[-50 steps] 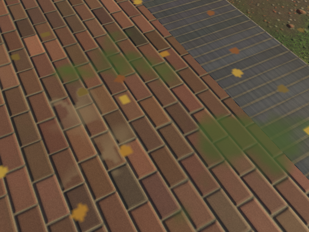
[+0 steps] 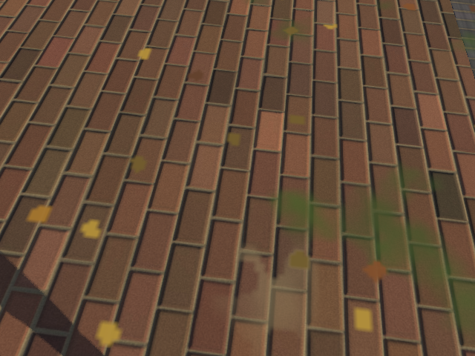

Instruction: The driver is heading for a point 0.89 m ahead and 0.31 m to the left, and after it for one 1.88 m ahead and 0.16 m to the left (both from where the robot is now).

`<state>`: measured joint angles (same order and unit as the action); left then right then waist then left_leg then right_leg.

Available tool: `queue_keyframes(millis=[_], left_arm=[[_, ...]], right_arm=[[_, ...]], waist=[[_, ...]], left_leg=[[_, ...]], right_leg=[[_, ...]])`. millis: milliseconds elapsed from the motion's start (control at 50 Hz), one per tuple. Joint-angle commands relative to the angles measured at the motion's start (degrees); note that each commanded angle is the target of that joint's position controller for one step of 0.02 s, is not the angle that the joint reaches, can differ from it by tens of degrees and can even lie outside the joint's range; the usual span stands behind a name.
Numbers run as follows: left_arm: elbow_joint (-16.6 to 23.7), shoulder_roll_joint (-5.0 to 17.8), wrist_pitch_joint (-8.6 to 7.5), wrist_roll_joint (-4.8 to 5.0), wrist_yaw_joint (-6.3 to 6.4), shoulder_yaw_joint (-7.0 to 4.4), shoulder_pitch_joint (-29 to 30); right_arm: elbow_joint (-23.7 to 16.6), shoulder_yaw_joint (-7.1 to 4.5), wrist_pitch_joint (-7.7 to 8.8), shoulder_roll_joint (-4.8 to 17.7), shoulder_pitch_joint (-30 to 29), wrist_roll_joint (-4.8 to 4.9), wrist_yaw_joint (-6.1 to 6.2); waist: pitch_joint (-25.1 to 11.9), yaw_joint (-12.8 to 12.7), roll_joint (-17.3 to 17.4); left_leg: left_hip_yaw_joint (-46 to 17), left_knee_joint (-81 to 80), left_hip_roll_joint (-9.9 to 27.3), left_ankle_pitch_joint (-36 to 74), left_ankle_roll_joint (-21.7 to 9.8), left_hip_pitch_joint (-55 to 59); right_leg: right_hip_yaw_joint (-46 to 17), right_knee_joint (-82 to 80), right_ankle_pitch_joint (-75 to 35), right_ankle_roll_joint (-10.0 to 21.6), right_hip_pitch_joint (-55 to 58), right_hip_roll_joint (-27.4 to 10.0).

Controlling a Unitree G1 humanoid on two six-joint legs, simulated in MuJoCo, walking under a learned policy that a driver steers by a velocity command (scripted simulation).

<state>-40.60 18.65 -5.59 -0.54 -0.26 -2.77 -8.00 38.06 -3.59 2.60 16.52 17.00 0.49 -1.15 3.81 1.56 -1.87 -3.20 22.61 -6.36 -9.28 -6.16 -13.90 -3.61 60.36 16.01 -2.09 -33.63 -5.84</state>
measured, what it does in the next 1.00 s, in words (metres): walks ahead, turning left: right foot, then left foot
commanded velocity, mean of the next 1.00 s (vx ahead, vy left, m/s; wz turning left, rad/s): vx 0.50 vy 0.00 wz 0.59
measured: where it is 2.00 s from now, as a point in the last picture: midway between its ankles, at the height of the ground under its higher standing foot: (128, 211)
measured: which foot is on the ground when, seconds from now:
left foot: down 0.00-0.28, up 0.30-0.76, down 0.78-1.00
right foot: up 0.00-0.26, down 0.28-0.78, up 0.80-1.00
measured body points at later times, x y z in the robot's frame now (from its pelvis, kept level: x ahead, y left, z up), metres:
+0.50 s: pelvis +0.29 -0.04 +0.00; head +0.31 -0.03 +0.45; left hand +0.29 +0.25 -0.11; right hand +0.50 -0.27 -0.10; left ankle +0.27 +0.10 -0.66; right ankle +0.32 -0.14 -0.74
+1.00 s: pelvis +0.52 +0.13 +0.00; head +0.54 +0.16 +0.45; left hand +0.50 +0.45 -0.10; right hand +0.76 -0.05 -0.10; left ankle +0.50 +0.19 -0.74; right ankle +0.65 -0.01 -0.66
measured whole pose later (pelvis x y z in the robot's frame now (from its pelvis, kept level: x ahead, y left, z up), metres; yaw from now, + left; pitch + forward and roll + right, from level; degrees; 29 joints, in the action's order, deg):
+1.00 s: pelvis +0.52 +0.13 +0.00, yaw +35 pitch +1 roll +0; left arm -41.2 18.6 -5.6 -0.3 -0.5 -2.8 -8.3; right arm 38.5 -3.5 2.6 16.3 16.7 0.3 -1.1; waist 3.7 1.4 -2.1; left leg -2.8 22.2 -6.1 -9.3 -5.8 -13.6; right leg -3.0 60.2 15.9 -2.1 -33.5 -6.1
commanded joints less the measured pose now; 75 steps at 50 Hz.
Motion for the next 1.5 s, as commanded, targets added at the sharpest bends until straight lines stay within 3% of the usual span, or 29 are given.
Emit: queue_keyframes(millis=[20, 160, 260, 280, 300, 320, 340, 360, 420, 500, 680, 740, 780, 800, 820, 840, 860, 880, 900, 940, 1080, 1220, 1260, 1300, 1320, 1340, 1360, 1400, 1500], left_arm=[[3.4, 4.1, 0.38, -0.56, 0.26, -1.16, 0.1], [6.7, 3.3, -0.81, 0.76, -1.22, -0.6, 12.1], [4.8, 6.7, -1.85, 0.67, -1.08, -2.68, 2.6], [4.0, 9.0, -2.14, -0.31, -0.64, -3.5, -5.2], [2.6, 13.9, -1.56, -1.29, -0.37, -4.8, -12.5], [2.0, 10.5, -1.06, 0.46, -0.89, -4.22, -13.4], [2.8, 6.2, -0.67, 0.84, -0.6, -3.09, -10.5], [3.1, 4.9, -0.11, 0.39, -0.28, -2.59, -7.7], [1.9, 2.6, -0.16, -0.28, 0.03, -1.75, -4.2], [-0.2, 4.8, -0.94, 0.45, -0.05, -2.72, -5.0], [-3.7, 9.0, 0.95, 1.67, 0.38, -3.79, -8.9], [-4.1, 11.4, 2.12, 2.58, 0.72, -4.52, -8.9], [-3.6, 11.0, 2.88, 2.83, 1.21, -4.22, -8.1], [-2.5, 7.3, 2.62, 0.71, 1.3, -2.71, -9.8], [1.3, 0.6, 1.06, -0.61, 0.54, -0.36, -13.6], [1.7, 6.3, -0.74, 1.56, -0.09, -1.36, -6.4], [3.3, 7.9, -1.76, 3.11, -0.4, -1.76, -2.3], [2.8, 7.1, -2.27, 2.23, -0.05, -1.48, -2.3], [2.3, 7.2, -2.28, 0.71, 0.26, -1.75, -2.7], [1.6, 6.9, -1.08, 0.21, -0.01, -1.94, -4.8], [3.2, 1.8, 0.12, 0.14, -0.71, -0.05, 4.8], [5.6, 3.7, -0.91, 0.84, -2.38, -0.49, 10.7], [4.9, 4.7, -1.06, 0.72, -2.36, -1.01, 7.0], [1.4, 8.4, -1.11, 0.27, -1.73, -2.74, -7.8], [0.2, 13.4, -0.87, -0.51, -1.62, -4.04, -15.0], [-1.2, 10.6, -0.39, 0.85, -2.16, -3.4, -16.8], [-0.1, 7.5, -0.08, 1.69, -2.07, -2.26, -12.6], [1.5, 5.4, 0.77, 0.67, -1.69, -1.49, -5.4], [1.2, 7.3, 1.32, 0.42, -0.58, -2.21, -3.9]], right_arm=[[-3.6, -2.59, 1.28, 9.6, -2.1, 0.06, 1.36], [0.2, -2.78, 0.28, 10.1, 4.0, 1.06, 2.28], [0.6, -2.35, -0.69, 8.2, 2.8, 0.82, 2.45], [-0.2, -1.18, -0.55, 5.1, 2.6, 0.22, 2.14], [-1.3, -0.04, -0.15, 1.6, 9.7, 1.4, 2.16], [-1.3, -0.22, 0.16, 5.3, 10.9, 1.85, 2.26], [-1.0, -1.48, -0.07, 9.7, 5.7, 1.97, 2.24], [-1.9, -1.71, -0.38, 10.3, 1.3, 1.34, 2.3], [-2.8, -1.75, -0.9, 7.1, -0.9, 1.06, 1.67], [-4.4, -0.86, -1.71, 3.8, -3.6, 0.75, 1.31], [-7.9, -0.1, -0.68, 2.7, -16.4, 1.08, -1.7], [-8.5, -1.47, -1.09, 5.3, -14.3, 0.56, -2.09], [-4.7, -4.43, -1.62, 10.2, 0.8, 0.73, -1.38], [-2.6, -6.11, -2.3, 14.9, 9.4, 1.21, -0.13], [-4.0, -6.2, -1.48, 20.0, 6.0, 1.46, -0.14], [-5.1, -4.65, -0.42, 14.3, 7.0, 1.12, -0.56], [-4.3, -3.75, 0.46, 11.8, 5.1, 0.68, -0.7], [-4.3, -3.29, 0.86, 10.6, 1.9, 0.77, -0.66], [-4.8, -2.84, 0.88, 9.2, -1.6, 0.53, -0.5], [-5.5, -2.15, 1.03, 7.6, -4.7, -0.41, 0.02], [-0.6, -1.87, 1.46, 8.7, -0.1, -0.06, 1.66], [4.1, -2.07, 0.7, 9.6, 5.8, 0.42, 1.83], [4.5, -2.24, 0.14, 10.0, 4.9, 0.39, 1.95], [3.6, -1.23, -0.25, 8.2, 3.3, -0.51, 2.03], [2.8, 0.0, 0.47, 4.2, 10.3, -0.24, 1.83], [3.4, 0.38, 1.24, 4.3, 10.9, -0.48, 1.69], [2.4, -0.68, 1.85, 8.8, 5.8, 0.24, 1.37], [0.5, -0.64, 2.51, 8.4, -2.1, -0.37, 1.39], [0.3, 0.05, 0.86, 4.2, -0.5, -1.3, 2.71]], waist=[[-4.2, -1.7, 4.2], [-2.4, 2.9, 6.3], [-5.9, -2.8, 9.0], [-13.3, -6.4, 5.8], [-23.1, -5.4, -9.3], [-23.2, -5.2, -15.0], [-14.6, -6.5, -7.9], [-9.3, -6.2, -3.5], [-2.8, -3.0, -4.4], [-1.7, -2.7, -3.0], [1.0, -6.3, -1.5], [-1.9, -3.2, -3.3], [-10.0, 5.4, -2.1], [-15.1, 7.9, 6.0], [-21.6, 0.5, 18.3], [-23.1, 5.5, 10.2], [-14.9, 5.2, 8.4], [-10.9, 2.5, 3.8], [-8.3, 0.2, 3.1], [-7.4, -2.6, 5.1], [-2.8, 1.2, 5.3], [0.0, 2.9, 6.2], [-1.8, 0.6, 7.4], [-13.5, -6.7, 5.3], [-23.4, -5.9, -6.6], [-25.5, -6.1, -15.0], [-17.4, -6.3, -9.0], [-6.4, -4.3, 0.3], [-8.3, 0.0, -2.9]], left_leg=[[-13.7, -10.0, 13.4, 14.4, -10.4, 1.6], [-16.1, -5.7, 12.2, 4.1, -6.1, 2.0], [-20.6, 6.4, 11.7, 10.7, -3.0, 6.2], [-17.4, 19.3, 8.6, 7.9, -1.0, 1.1], [-8.9, 39.6, 0.1, -12.2, 3.9, -18.4], [-8.2, 49.8, 2.5, -24.5, 5.0, -28.4], [-8.4, 53.4, 5.5, -19.7, 5.5, -31.5], [-5.8, 53.2, 7.5, -15.5, 5.8, -30.6], [-4.3, 46.4, 11.6, -9.7, 5.7, -25.0], [-2.8, 38.8, 13.0, -5.5, 6.6, -26.9], [3.7, 15.2, 11.1, 8.7, 4.4, -22.8], [7.6, 13.0, 6.9, 0.2, 1.1, -16.0], [9.1, 8.7, 2.3, 1.9, -2.8, 5.6], [-4.7, 8.1, 10.5, 1.6, -6.4, 23.2], [-38.6, 0.4, 23.5, -13.1, -17.1, 36.9], [-42.5, -5.5, 24.6, -17.3, -16.0, 36.8], [-34.4, -6.4, 23.1, -12.0, -13.7, 30.6], [-28.1, -6.2, 20.5, -5.3, -12.0, 22.5], [-23.3, -6.7, 18.4, 1.0, -10.8, 15.6], [-19.4, -9.0, 16.7, 8.5, -10.9, 8.6], [-7.3, -11.0, 11.9, 11.5, -7.2, 1.0], [-12.3, -6.2, 18.3, 12.0, -5.8, 13.3], [-12.1, -1.9, 18.2, 22.9, -4.4, 15.4], [-6.9, 16.9, 12.9, 31.1, -1.4, 9.6], [-2.7, 38.4, 5.0, 12.0, 3.3, -10.5], [-3.8, 49.6, 0.4, -22.3, 5.7, -21.4], [-5.4, 54.1, 4.0, -21.8, 5.8, -26.8], [-2.0, 49.8, 7.8, -15.9, 6.6, -25.8], [-0.4, 32.7, 8.0, -11.2, 10.1, -16.2]], right_leg=[[0.6, -7.7, -8.1, -2.3, -2.6, 0.4], [-0.5, -29.6, -21.6, -1.4, 4.5, 5.3], [0.3, -35.2, -13.0, 3.5, 17.8, 5.9], [-5.2, -33.4, -12.4, 6.9, 32.1, -0.8], [-28.3, -35.9, -1.9, 16.0, 54.3, -14.5], [-43.1, -41.6, 12.0, 17.9, 55.9, -19.2], [-36.1, -43.3, 16.1, 15.5, 48.8, -17.0], [-27.6, -43.9, 10.8, 13.4, 41.5, -14.7], [-12.8, -48.3, -3.4, 11.7, 28.2, -9.0], [-4.3, -51.9, -12.9, 13.7, 27.3, -9.7], [10.5, -51.1, -22.2, 10.1, 34.6, -9.5], [13.6, -42.0, -45.2, 8.5, 38.8, -10.2], [16.6, -21.4, -52.2, 5.9, 32.4, -7.6], [16.5, -3.0, -27.3, 3.4, 16.8, -4.9], [8.5, 14.6, 18.8, 0.6, -5.8, 6.9], [-1.4, 18.6, 17.2, 1.5, -11.7, 5.4], [-0.9, 16.4, 11.2, 2.6, -14.8, 3.2], [-1.0, 11.6, 6.5, 2.8, -11.8, 0.9], [-1.0, 6.9, 3.8, 2.2, -8.0, -0.5], [-0.9, 3.4, 0.7, 0.9, -2.7, -1.6], [2.3, -20.6, -21.1, -1.9, 1.4, 0.9], [1.3, -31.1, -17.6, 2.7, -0.9, 2.8], [3.1, -32.2, -12.5, 4.6, 4.4, 4.5], [1.9, -30.8, -17.0, 9.1, 27.4, 2.3], [-20.5, -31.6, -10.3, 18.3, 50.4, -10.3], [-38.9, -41.2, -5.8, 22.0, 55.5, -15.5], [-35.3, -42.3, -5.3, 19.9, 49.9, -14.6], [-20.5, -42.1, -27.0, 17.7, 33.9, -10.0], [-10.1, -42.8, -50.5, 17.6, 23.5, -5.0]])
Velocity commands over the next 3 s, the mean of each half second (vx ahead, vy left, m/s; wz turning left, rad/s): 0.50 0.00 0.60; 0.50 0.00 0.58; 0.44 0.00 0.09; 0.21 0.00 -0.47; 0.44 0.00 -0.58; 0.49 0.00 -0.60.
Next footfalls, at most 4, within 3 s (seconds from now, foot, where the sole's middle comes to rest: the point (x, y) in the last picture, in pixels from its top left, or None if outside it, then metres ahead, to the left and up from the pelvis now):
0.28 right None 0.36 -0.14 -0.78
0.78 left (155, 326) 0.53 0.21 -0.78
1.30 right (163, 214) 0.90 0.22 -0.78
1.76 left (84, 214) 0.90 0.47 -0.78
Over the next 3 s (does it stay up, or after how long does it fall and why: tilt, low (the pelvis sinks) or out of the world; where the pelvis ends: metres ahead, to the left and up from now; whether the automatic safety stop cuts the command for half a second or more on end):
stays up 1.39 0.32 0.00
